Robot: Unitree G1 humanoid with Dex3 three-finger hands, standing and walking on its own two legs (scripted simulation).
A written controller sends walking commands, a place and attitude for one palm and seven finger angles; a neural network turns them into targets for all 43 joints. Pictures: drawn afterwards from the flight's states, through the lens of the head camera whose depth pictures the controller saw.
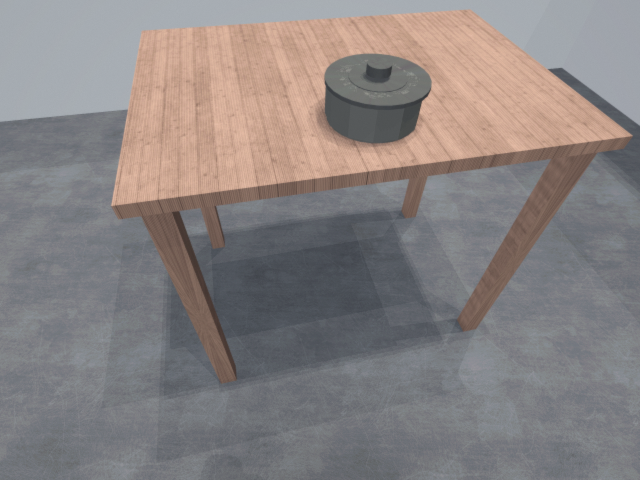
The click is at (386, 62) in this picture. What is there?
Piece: lid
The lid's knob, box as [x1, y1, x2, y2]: [366, 57, 391, 78]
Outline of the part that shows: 367,61 366,73 368,75 376,78 387,77 390,74 391,62 389,60 376,57 371,58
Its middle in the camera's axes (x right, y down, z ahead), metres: +0.10 -0.31 +0.69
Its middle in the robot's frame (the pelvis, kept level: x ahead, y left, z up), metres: +0.75 -0.06 +0.15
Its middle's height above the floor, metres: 0.93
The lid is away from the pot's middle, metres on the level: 0.00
